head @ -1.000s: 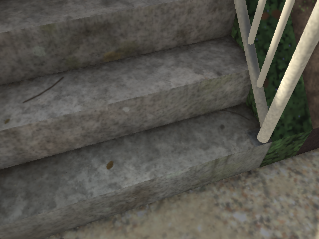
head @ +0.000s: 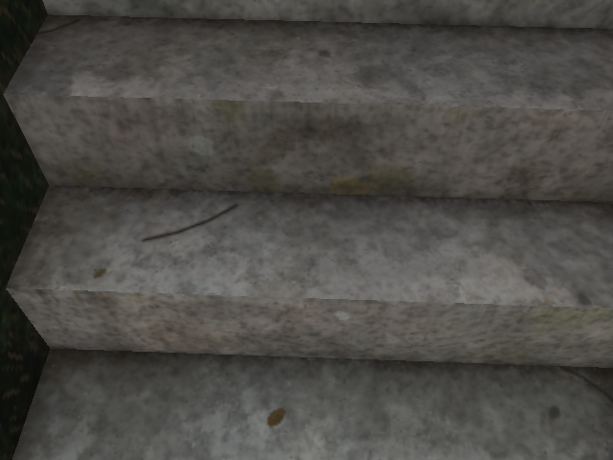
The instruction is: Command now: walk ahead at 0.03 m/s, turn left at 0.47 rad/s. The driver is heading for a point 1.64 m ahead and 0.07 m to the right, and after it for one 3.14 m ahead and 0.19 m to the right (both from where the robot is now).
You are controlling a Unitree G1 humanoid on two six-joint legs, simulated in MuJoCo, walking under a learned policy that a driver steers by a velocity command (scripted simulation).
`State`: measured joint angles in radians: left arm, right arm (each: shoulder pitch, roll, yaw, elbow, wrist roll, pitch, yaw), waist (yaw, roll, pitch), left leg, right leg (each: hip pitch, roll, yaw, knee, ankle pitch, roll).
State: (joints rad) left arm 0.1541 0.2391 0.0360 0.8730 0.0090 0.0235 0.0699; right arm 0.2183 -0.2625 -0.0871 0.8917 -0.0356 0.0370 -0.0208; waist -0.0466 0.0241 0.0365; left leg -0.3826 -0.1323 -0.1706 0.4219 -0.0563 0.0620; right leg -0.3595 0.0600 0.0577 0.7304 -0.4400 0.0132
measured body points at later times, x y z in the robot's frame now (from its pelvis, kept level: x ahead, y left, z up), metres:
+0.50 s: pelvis -0.04 -0.02 +0.01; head -0.03 -0.02 +0.46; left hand -0.01 +0.23 -0.13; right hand +0.08 -0.26 -0.13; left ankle -0.09 +0.09 -0.74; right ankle -0.01 -0.11 -0.74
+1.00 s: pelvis -0.06 -0.01 +0.01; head -0.07 +0.00 +0.46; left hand -0.09 +0.23 -0.15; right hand -0.02 -0.23 -0.15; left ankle -0.09 +0.09 -0.74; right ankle -0.01 -0.11 -0.74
